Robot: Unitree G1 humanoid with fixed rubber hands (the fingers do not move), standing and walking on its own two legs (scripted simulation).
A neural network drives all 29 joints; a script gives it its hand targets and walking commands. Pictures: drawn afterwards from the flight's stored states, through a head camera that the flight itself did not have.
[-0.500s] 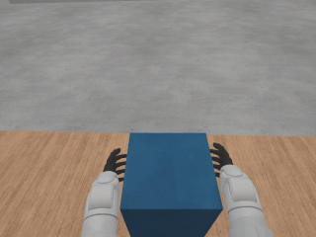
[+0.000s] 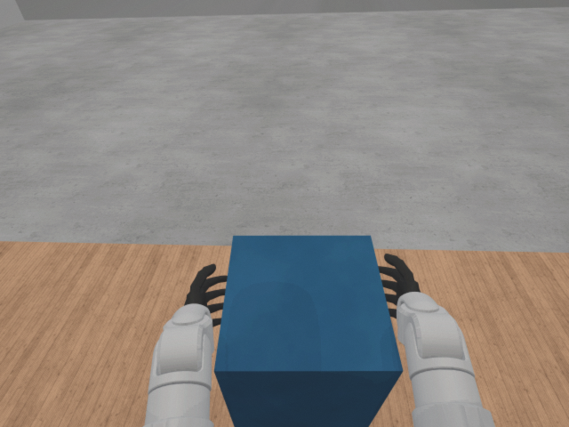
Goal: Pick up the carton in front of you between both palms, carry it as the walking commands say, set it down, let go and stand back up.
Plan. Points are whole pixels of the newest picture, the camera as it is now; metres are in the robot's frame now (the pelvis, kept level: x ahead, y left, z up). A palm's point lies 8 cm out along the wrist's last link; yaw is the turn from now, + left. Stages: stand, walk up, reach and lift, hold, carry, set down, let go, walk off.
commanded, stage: hold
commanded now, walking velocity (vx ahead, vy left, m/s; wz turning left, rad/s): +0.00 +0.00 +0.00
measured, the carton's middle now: (301, 336) +0.29 +0.00 -0.03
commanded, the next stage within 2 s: carry in 0.46 s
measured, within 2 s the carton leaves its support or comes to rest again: neither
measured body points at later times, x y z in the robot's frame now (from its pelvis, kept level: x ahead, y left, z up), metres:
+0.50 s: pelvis +0.01 +0.00 +0.00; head -0.04 +0.00 +0.45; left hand +0.31 +0.15 +0.04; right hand +0.31 -0.15 +0.04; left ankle +0.03 +0.12 -0.74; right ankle +0.02 -0.12 -0.74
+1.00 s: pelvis +0.18 -0.01 +0.00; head +0.17 -0.01 +0.45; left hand +0.45 +0.14 +0.07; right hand +0.45 -0.16 +0.07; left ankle +0.11 +0.09 -0.74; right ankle +0.12 -0.11 -0.70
